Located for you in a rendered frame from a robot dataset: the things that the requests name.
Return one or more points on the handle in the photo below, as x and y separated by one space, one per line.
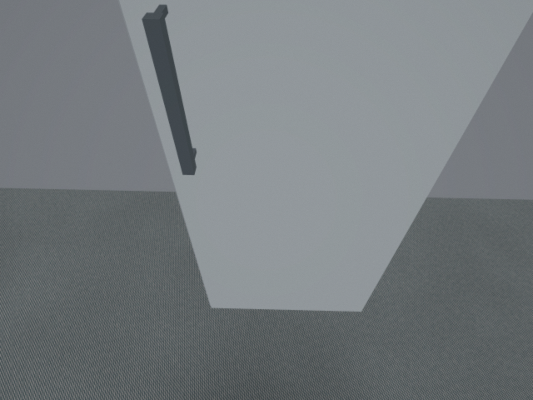
157 36

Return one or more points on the fridge door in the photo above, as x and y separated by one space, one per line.
320 126

